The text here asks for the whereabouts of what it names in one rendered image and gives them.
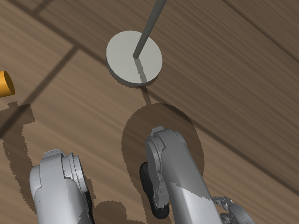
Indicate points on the left robot foot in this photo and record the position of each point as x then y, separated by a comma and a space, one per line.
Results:
90, 205

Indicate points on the bottle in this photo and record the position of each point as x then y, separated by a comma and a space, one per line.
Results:
6, 85

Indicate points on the right robot foot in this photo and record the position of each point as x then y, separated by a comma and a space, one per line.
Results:
147, 185

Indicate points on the right robot hand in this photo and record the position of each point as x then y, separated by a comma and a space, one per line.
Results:
237, 215

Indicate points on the floor lamp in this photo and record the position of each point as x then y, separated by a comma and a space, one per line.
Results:
133, 58

